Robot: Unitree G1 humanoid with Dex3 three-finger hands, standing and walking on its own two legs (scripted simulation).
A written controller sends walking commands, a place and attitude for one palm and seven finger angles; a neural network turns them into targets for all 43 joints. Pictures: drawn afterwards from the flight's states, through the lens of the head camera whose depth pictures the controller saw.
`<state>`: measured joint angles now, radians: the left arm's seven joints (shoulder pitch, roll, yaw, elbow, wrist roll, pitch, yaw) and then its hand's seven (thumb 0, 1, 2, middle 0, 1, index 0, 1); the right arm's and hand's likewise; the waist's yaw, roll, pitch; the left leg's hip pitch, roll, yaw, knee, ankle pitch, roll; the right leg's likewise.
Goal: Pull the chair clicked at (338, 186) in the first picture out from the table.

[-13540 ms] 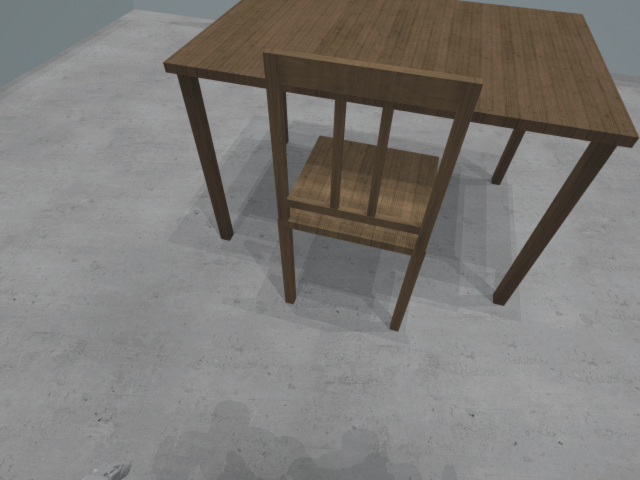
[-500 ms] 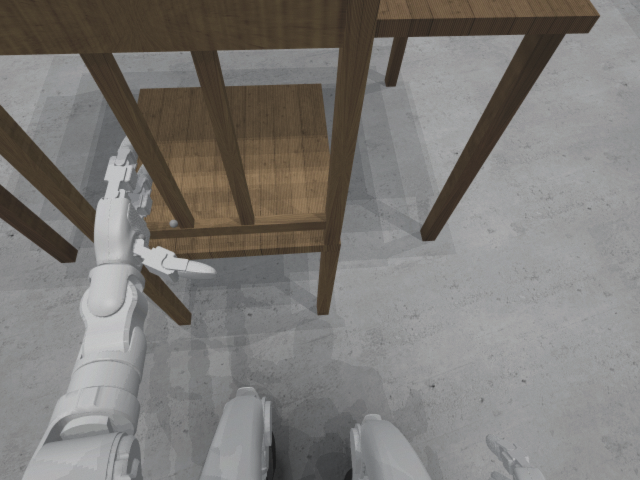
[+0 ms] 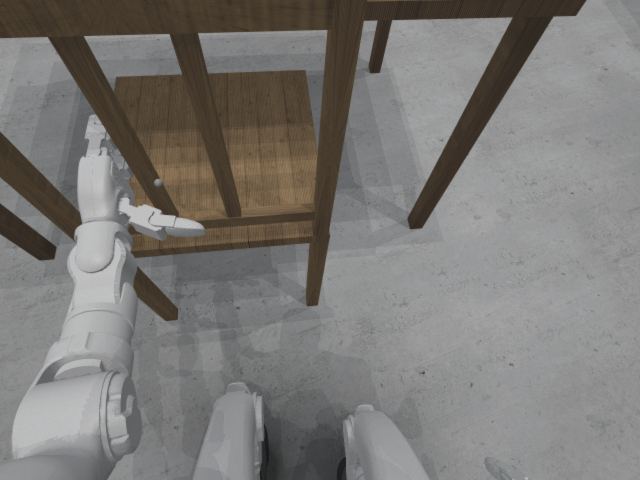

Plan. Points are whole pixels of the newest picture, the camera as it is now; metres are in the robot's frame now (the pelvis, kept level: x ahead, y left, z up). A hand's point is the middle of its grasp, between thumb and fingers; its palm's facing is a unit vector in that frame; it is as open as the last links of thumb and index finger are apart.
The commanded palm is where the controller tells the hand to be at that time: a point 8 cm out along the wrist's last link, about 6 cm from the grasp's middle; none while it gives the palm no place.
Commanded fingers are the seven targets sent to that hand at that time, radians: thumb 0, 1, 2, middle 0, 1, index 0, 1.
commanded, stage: push the fingers through the gap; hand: left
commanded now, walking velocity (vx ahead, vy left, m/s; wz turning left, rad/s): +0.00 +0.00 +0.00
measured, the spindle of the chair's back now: (133, 152) +0.50 +0.22 +0.05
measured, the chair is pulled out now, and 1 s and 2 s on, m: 0.00 0.00 0.04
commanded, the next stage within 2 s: hook a spindle and tug to test in 0.38 s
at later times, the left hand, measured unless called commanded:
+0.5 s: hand (160, 180) +0.47 +0.19 +0.04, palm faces +0.12 -0.99 -0.04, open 16.9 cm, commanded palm +0.44 +0.23 +0.04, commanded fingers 0.00 -0.50 0.30 -0.10 -0.19 -0.10 -0.19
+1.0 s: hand (160, 178) +0.47 +0.19 +0.04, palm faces +0.13 -0.99 -0.04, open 12.8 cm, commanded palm +0.44 +0.22 +0.04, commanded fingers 0.00 0.17 0.59 -0.50 -1.45 -0.50 -1.45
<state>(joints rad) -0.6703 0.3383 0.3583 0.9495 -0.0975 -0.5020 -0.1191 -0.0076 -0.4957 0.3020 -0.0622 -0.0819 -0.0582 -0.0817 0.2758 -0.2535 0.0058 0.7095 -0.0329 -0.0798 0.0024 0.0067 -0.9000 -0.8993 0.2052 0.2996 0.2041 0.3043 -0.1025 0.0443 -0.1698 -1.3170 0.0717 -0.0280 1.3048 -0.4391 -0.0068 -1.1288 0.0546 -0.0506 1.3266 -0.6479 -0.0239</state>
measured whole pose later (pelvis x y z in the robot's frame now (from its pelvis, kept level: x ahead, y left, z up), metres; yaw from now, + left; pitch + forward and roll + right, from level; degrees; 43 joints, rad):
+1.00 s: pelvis +0.01 +0.00 +0.00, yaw +0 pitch +26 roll -4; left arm -0.68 0.34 0.35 0.96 -0.09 -0.50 -0.09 -0.01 -0.28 0.39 -0.37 -1.04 -0.34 -1.04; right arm 0.28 -0.25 0.00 0.70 -0.04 -0.03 0.02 0.01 -0.90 -0.90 0.20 0.30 0.20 0.30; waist -0.11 0.05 -0.16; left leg -1.32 0.07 -0.03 1.30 -0.45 0.00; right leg -1.12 0.06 -0.05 1.31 -0.65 -0.02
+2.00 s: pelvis +0.01 +0.00 +0.01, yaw +0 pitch +24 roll -2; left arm -0.46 0.25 0.30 0.76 -0.13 -0.51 -0.10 0.02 0.74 0.80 -0.49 -1.45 -0.44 -1.45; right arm 0.25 -0.24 0.00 0.67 -0.02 -0.04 0.01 0.01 -0.90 -0.90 0.20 0.30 0.20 0.30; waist -0.08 0.04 -0.18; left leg -1.24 0.07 -0.01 1.26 -0.45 -0.01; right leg -1.06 0.06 -0.03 1.28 -0.65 -0.02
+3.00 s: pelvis -0.04 -0.01 +0.11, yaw +1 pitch +4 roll -2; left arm -0.52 0.18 0.12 1.10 -0.08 -0.28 0.11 0.03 0.70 0.77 -0.35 -1.12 -0.50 -1.45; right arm 0.17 -0.27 -0.02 0.78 0.04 0.01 -0.11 0.01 -0.90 -0.90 0.21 0.30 0.21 0.30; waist -0.08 0.08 0.15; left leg -0.56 0.07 -0.03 0.59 -0.11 -0.01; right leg -0.41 0.07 -0.03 0.63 -0.28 -0.03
